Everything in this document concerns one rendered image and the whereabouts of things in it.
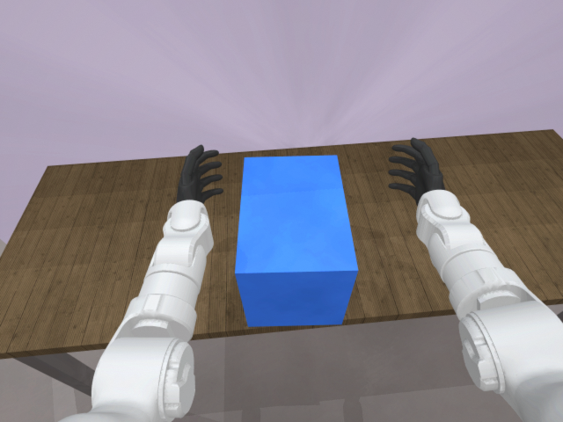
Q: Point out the robot right upper arm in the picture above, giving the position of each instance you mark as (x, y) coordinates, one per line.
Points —
(516, 351)

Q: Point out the carton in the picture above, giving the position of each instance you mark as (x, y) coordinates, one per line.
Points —
(295, 262)

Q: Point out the robot left upper arm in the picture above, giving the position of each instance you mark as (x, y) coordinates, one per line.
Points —
(142, 380)

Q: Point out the right robot hand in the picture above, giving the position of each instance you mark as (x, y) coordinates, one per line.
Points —
(428, 177)

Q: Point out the left robot hand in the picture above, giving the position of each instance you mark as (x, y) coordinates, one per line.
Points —
(190, 184)

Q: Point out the table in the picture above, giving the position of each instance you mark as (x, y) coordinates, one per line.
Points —
(83, 245)

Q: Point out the robot left forearm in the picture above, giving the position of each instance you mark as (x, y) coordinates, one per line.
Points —
(165, 306)

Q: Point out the robot right forearm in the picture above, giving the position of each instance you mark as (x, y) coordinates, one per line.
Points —
(465, 262)

